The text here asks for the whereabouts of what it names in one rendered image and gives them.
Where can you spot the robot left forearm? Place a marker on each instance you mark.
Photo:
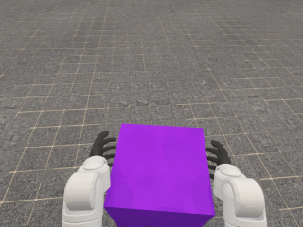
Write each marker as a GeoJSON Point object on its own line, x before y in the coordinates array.
{"type": "Point", "coordinates": [83, 197]}

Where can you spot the carton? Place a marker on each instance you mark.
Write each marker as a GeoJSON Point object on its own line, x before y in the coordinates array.
{"type": "Point", "coordinates": [160, 178]}

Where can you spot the robot left hand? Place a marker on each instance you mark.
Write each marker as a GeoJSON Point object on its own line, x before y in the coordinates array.
{"type": "Point", "coordinates": [98, 148]}

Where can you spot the robot right hand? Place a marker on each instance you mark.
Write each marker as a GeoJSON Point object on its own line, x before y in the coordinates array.
{"type": "Point", "coordinates": [220, 152]}

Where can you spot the robot right forearm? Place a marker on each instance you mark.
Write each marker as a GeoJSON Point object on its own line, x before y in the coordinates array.
{"type": "Point", "coordinates": [243, 199]}

